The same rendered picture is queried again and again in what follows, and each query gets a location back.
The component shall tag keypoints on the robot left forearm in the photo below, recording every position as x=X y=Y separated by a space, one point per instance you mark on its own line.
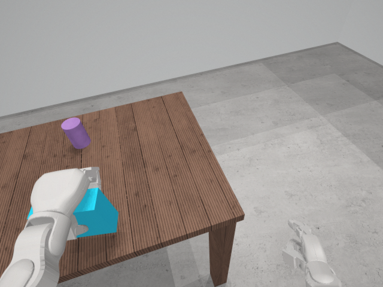
x=37 y=251

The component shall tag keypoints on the sponge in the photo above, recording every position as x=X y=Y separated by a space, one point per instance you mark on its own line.
x=96 y=212

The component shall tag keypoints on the robot left hand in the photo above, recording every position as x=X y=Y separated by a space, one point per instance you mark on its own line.
x=62 y=191

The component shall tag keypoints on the table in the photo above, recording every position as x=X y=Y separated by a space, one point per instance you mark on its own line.
x=156 y=168

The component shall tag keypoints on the robot right forearm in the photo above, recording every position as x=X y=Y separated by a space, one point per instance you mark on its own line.
x=320 y=274

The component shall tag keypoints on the robot right hand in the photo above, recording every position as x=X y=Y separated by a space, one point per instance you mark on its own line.
x=298 y=254

